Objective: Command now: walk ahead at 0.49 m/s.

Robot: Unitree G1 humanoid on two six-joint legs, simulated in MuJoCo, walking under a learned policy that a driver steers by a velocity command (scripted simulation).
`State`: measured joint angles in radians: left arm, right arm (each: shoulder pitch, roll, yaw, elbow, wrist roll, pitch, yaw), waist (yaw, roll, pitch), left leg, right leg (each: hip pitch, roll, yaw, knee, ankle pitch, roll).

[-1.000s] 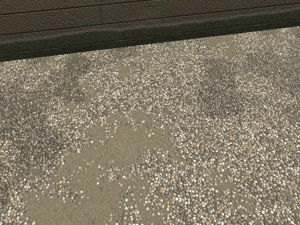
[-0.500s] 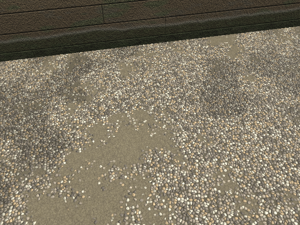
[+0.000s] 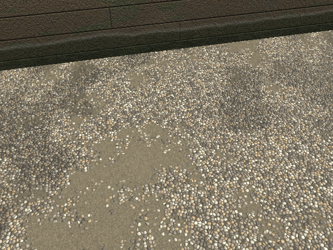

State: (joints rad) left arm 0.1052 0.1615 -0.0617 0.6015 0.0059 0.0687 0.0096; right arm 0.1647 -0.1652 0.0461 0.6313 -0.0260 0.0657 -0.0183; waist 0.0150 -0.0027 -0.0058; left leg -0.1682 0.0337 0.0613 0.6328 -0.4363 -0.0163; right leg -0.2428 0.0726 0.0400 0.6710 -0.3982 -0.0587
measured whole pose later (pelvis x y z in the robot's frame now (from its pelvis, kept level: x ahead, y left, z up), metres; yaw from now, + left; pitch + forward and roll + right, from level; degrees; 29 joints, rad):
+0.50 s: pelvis +0.00 +0.00 +0.00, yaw +0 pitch -1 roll +0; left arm 0.11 0.16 -0.06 0.60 0.01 0.07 0.01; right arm 0.16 -0.16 0.05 0.63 -0.03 0.06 -0.02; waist 0.02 0.00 -0.01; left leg -0.17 0.03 0.06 0.64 -0.44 -0.02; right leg -0.25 0.07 0.04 0.68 -0.40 -0.06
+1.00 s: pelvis +0.00 +0.00 +0.00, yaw +0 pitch -1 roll +0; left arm 0.11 0.16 -0.06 0.60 0.01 0.06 0.01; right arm 0.17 -0.16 0.05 0.63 -0.03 0.06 -0.02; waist 0.02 0.00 -0.01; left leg -0.17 0.03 0.05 0.64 -0.44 -0.02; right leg -0.25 0.07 0.03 0.68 -0.40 -0.06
